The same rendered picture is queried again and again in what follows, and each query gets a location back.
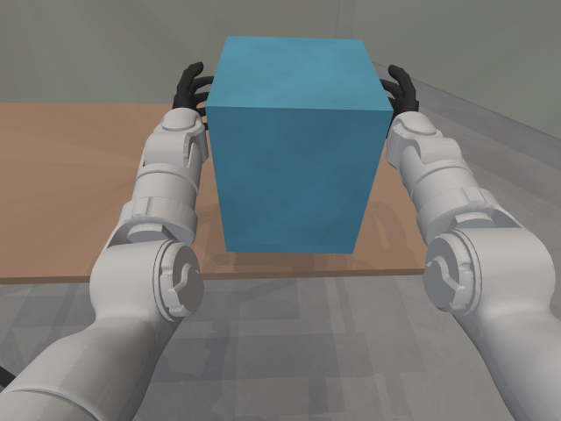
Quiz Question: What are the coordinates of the robot left upper arm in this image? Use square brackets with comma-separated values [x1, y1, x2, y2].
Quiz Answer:
[0, 239, 204, 421]

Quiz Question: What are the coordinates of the robot right forearm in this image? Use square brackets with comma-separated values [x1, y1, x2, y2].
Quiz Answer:
[385, 111, 556, 293]

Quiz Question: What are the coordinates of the left robot hand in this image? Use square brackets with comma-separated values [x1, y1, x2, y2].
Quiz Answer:
[172, 62, 214, 131]

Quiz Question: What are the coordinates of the carton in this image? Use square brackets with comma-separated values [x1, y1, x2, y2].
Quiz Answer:
[205, 36, 394, 253]

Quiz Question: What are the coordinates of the robot right upper arm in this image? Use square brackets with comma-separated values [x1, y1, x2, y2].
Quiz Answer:
[423, 228, 561, 421]

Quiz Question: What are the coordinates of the table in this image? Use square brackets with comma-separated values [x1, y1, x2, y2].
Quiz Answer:
[0, 103, 428, 393]

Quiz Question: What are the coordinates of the robot left forearm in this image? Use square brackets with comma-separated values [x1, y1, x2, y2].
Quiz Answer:
[89, 108, 209, 308]

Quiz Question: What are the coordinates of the right robot hand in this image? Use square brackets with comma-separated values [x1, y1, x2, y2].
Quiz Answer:
[380, 65, 419, 139]

